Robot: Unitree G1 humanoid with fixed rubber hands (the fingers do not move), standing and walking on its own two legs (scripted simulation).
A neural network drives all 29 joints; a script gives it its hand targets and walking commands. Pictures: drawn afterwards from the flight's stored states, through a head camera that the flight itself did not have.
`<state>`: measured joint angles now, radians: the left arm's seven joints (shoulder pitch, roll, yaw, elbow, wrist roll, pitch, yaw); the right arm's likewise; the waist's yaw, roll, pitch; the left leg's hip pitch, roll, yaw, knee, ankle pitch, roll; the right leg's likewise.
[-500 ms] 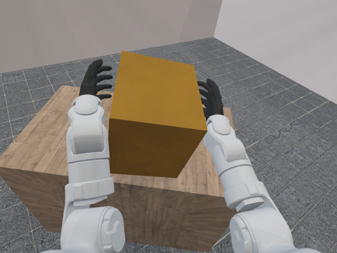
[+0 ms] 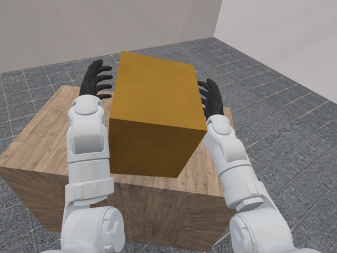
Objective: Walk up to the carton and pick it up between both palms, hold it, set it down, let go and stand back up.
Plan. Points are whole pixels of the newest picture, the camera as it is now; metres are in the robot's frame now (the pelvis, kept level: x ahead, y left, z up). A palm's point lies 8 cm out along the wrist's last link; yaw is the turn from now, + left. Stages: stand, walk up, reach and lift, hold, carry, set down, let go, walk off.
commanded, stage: hold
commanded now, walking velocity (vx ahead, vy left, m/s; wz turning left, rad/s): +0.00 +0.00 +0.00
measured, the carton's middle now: (150, 118) +0.39 +0.01 +0.13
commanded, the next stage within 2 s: set down in 0.08 s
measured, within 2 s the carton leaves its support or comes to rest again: neither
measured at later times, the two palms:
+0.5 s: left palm (91, 94) +0.38 +0.14 +0.21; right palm (212, 107) +0.37 -0.13 +0.18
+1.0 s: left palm (100, 112) +0.40 +0.13 +0.15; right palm (209, 118) +0.39 -0.14 +0.13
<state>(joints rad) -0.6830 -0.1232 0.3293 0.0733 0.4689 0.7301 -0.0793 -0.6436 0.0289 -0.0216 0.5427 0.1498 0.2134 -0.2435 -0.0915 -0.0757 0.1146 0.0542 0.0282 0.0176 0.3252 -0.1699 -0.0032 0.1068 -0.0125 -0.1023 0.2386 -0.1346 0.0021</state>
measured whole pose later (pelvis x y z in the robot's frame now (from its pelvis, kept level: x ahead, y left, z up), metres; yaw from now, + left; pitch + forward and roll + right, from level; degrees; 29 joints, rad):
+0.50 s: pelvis +0.01 +0.00 +0.00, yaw +0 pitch -11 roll +0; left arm -0.70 -0.15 0.36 0.19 0.49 0.55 -0.10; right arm -0.65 0.08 -0.18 0.62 -0.02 -0.01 -0.18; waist -0.06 -0.07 0.10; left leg 0.06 0.01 0.02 0.29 -0.16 0.00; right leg 0.09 -0.03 -0.11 0.26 -0.16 0.01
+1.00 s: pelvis +0.03 +0.00 +0.00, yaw +1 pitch -8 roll -1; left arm -0.55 -0.14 0.27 0.17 0.40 0.43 -0.03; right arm -0.56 0.02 -0.05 0.68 0.06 -0.19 -0.22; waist -0.07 -0.08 0.13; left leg 0.01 0.03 0.01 0.31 -0.19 -0.01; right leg 0.08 -0.01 -0.13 0.21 -0.15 0.00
